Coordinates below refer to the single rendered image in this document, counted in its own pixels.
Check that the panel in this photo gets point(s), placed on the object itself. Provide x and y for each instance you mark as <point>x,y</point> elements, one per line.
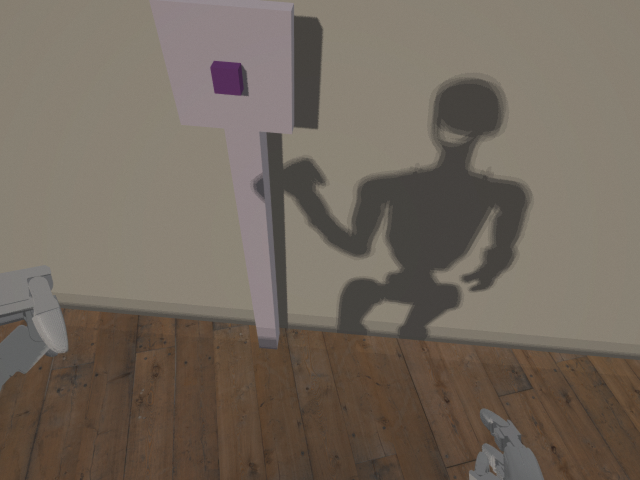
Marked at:
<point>259,35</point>

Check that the robot left hand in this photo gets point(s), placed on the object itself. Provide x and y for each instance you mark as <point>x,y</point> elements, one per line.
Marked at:
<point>26,295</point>

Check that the button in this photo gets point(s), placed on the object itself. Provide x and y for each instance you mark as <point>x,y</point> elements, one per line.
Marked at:
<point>227,78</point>

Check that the robot right hand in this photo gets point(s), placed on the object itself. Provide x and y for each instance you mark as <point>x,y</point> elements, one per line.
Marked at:
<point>516,463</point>

